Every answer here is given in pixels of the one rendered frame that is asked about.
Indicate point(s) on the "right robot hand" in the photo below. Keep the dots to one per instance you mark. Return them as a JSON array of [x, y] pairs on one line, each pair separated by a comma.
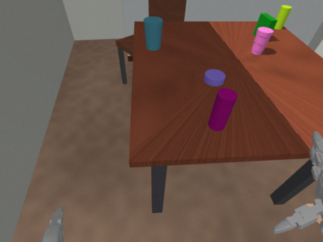
[[304, 215]]

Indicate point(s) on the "left robot hand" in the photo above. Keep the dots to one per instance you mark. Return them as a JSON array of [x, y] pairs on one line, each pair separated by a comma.
[[54, 232]]

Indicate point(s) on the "table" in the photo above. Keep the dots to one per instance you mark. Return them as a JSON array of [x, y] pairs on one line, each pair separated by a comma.
[[278, 107]]

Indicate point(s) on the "chair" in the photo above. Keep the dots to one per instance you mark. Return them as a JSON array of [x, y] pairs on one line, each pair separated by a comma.
[[168, 10]]

